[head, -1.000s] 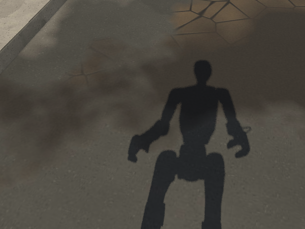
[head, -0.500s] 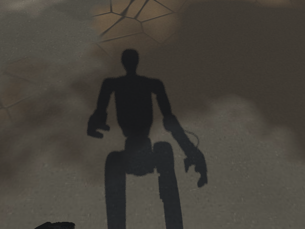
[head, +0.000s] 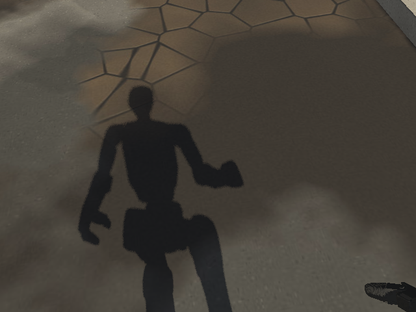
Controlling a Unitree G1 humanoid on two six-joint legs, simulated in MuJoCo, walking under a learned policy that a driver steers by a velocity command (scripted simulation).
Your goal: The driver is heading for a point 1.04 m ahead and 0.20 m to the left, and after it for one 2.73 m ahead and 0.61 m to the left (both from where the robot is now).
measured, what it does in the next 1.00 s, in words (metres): walks ahead, turning left: left foot, then right foot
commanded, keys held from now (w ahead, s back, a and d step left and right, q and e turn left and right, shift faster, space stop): w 0.16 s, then w+q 0.84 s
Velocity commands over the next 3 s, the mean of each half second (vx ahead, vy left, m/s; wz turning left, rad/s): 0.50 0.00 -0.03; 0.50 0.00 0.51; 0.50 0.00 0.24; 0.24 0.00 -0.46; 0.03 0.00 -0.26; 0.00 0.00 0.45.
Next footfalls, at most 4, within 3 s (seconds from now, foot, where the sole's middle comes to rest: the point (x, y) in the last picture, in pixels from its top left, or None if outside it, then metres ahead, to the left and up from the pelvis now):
0.02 left None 0.18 0.13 -0.77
0.48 right None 0.40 -0.13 -0.77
0.98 left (183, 262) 0.63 0.18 -0.77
1.54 right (208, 174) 1.00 0.13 -0.77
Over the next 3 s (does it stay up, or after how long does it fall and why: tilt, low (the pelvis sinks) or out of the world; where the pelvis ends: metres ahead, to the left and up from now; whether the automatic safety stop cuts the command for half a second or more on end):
stays up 1.00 0.25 0.02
